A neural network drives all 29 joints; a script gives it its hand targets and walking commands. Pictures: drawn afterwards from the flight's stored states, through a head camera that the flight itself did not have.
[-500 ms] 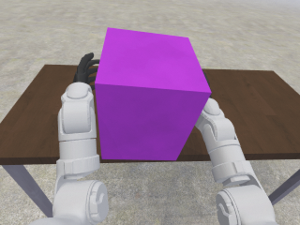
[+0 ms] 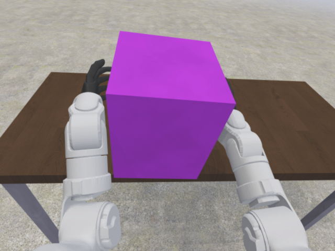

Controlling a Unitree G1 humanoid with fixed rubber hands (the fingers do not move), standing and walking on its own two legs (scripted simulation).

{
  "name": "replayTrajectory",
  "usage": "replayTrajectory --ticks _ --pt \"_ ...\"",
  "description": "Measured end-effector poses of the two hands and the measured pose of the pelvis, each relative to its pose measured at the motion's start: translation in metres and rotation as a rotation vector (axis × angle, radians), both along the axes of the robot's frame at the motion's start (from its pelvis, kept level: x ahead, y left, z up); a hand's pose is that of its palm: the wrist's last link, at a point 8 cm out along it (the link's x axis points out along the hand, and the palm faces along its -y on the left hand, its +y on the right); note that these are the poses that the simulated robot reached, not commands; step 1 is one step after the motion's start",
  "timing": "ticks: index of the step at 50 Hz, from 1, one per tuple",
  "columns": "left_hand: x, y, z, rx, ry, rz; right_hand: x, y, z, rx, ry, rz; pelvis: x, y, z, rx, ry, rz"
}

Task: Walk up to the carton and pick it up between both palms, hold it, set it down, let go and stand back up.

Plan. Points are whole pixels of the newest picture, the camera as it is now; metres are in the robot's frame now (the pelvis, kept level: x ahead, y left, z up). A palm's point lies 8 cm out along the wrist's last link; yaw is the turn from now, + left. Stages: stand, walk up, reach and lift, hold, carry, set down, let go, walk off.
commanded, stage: hold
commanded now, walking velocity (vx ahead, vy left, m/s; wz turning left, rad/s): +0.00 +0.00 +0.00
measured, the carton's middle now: (161, 110) +0.37 +0.01 +0.19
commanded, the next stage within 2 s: none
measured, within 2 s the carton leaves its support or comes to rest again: neither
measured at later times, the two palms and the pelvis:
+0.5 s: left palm (92, 96) +0.36 +0.15 +0.23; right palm (224, 110) +0.36 -0.14 +0.20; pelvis +0.00 +0.00 +0.00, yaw +0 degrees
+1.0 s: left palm (91, 95) +0.36 +0.15 +0.23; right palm (224, 109) +0.36 -0.14 +0.20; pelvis +0.00 +0.00 +0.00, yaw +0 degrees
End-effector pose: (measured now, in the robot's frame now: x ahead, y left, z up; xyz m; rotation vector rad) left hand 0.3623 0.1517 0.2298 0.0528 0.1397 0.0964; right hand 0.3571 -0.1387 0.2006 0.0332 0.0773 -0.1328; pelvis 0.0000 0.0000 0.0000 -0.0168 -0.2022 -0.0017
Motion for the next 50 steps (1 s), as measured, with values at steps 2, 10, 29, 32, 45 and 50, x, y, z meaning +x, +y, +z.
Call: replayTrajectory --ticks 2,10,29,32,45,50 --pt "0.0002 0.0001 0.0009 -0.002 -0.003 0.000 0.0002 -0.0001 0.0020 -0.002 -0.003 -0.001 0.0000 0.0000 0.0000 0.000 -0.001 0.000" --pt "0.0020 0.0023 0.0009 -0.012 0.004 0.005 0.0026 0.0022 0.0015 0.002 0.005 0.001 0.0001 0.0009 0.0003 0.002 0.000 -0.003" --pt "0.0014 0.0017 -0.0019 0.008 0.011 0.003 0.0019 0.0019 -0.0035 -0.002 0.012 0.003 0.0012 0.0041 0.0000 -0.001 -0.006 -0.005" --pt "0.0009 0.0021 -0.0023 0.007 0.011 0.004 0.0018 0.0023 -0.0034 -0.001 0.012 0.003 0.0009 0.0039 -0.0002 -0.002 -0.005 -0.004" --pt "0.0001 0.0026 0.0023 0.000 -0.004 0.004 0.0012 0.0027 0.0020 -0.001 -0.003 0.003 0.0000 0.0026 0.0000 -0.001 -0.001 -0.002" --pt "0.0001 0.0024 0.0016 -0.001 0.006 0.004 0.0005 0.0025 0.0015 -0.002 0.008 0.000 -0.0008 0.0030 0.0001 -0.001 -0.005 -0.004"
